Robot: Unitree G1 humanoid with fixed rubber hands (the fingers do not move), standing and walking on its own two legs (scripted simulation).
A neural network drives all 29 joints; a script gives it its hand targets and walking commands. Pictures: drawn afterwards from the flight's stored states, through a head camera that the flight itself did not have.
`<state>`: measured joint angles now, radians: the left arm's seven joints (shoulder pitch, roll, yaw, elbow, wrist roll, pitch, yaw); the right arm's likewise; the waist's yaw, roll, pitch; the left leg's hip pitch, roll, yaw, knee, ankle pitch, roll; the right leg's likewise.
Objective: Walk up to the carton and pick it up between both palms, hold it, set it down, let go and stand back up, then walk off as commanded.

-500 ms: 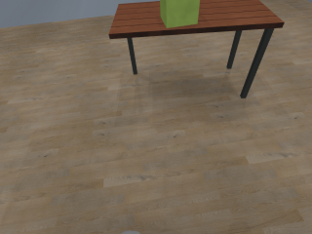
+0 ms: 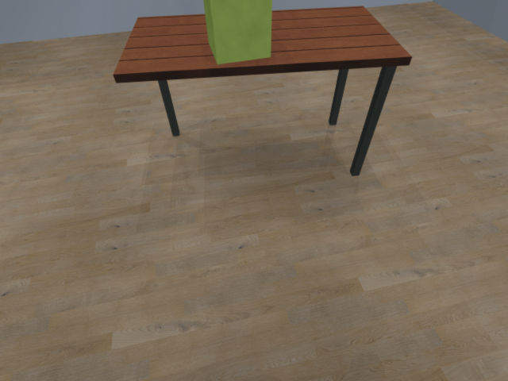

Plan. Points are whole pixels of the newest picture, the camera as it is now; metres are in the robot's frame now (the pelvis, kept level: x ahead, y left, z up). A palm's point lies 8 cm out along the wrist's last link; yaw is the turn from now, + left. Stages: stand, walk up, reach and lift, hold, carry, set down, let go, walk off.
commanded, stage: stand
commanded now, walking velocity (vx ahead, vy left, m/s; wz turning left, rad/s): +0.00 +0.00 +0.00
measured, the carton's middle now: (236, 15) +1.30 +0.12 +0.06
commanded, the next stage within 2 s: none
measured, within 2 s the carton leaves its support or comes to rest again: neither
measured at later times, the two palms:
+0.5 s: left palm out of the picture +0.07 +0.21 -0.09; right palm out of the picture +0.11 -0.35 -0.17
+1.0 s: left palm out of the picture +0.06 +0.23 -0.12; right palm out of the picture +0.09 -0.36 -0.11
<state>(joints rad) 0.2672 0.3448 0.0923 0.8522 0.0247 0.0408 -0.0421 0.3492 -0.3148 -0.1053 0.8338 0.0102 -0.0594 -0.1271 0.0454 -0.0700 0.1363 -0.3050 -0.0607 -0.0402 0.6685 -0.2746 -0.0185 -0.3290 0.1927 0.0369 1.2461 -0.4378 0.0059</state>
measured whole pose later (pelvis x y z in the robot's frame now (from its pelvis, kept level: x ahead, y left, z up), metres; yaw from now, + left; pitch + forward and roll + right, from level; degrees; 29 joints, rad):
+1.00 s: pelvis +0.00 -0.07 -0.01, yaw +3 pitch -7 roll +0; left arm 0.22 0.34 0.04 0.85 0.02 -0.03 0.00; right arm 0.29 -0.33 -0.11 0.83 -0.03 -0.01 -0.01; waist 0.04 -0.01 0.12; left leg -0.35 -0.05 -0.14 0.88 -0.42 -0.02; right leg -0.42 0.03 0.09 0.87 -0.34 -0.01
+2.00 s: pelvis +0.02 -0.06 -0.01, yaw +3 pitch -5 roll +0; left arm 0.22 0.34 0.04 0.85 0.02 -0.03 0.00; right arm 0.29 -0.33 -0.11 0.83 -0.02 -0.01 0.00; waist 0.04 0.00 0.11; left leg -0.35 -0.04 -0.14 0.87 -0.43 -0.03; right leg -0.41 0.03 0.09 0.86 -0.36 0.00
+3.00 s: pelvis +0.02 -0.06 -0.01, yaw +3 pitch -5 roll +0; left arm 0.22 0.34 0.04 0.85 0.02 -0.03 -0.01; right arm 0.29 -0.33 -0.11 0.83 -0.02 -0.01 0.01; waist 0.04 0.00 0.10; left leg -0.35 -0.04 -0.14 0.86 -0.44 -0.03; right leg -0.41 0.03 0.09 0.85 -0.36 0.01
